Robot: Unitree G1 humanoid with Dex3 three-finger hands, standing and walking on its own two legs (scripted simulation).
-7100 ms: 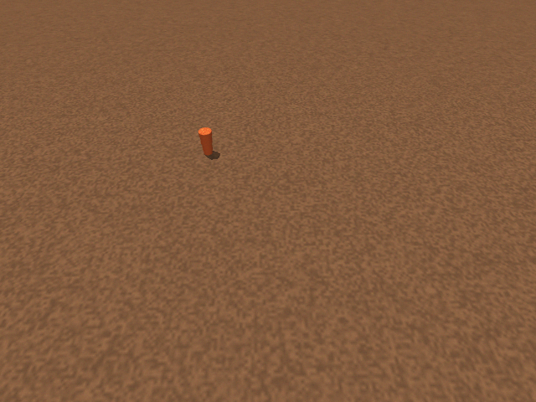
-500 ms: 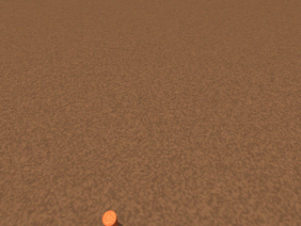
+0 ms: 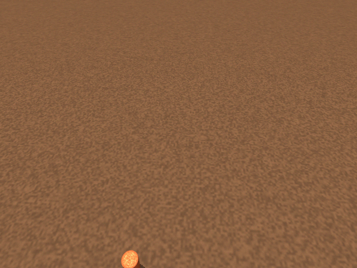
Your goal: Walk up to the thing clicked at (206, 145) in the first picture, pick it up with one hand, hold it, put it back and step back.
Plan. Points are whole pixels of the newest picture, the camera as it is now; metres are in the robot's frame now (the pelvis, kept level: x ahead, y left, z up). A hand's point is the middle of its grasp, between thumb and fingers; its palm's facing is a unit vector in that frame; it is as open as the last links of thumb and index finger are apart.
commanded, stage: stand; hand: left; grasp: from the side
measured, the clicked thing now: (132, 264) +0.34 +0.23 -0.71
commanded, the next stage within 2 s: go down in 0.78 s
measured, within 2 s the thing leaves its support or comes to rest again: neither
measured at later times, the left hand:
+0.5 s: hand out of the picture +0.08 +0.26 -0.16, palm faces -0.04 -0.94 -0.34, open 7.4 cm
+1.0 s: hand out of the picture +0.12 +0.25 -0.16, palm faces +0.04 -0.94 -0.33, open 8.2 cm
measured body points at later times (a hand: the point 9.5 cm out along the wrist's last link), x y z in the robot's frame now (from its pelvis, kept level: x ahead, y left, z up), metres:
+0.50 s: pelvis +0.00 +0.00 +0.00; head +0.01 +0.00 +0.45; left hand +0.08 +0.30 -0.13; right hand +0.08 -0.30 -0.13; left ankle -0.01 +0.14 -0.75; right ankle +0.01 -0.12 -0.75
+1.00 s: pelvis +0.00 +0.00 -0.01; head +0.03 +0.00 +0.44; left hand +0.11 +0.30 -0.13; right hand +0.09 -0.28 -0.13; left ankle -0.01 +0.14 -0.75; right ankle +0.01 -0.12 -0.75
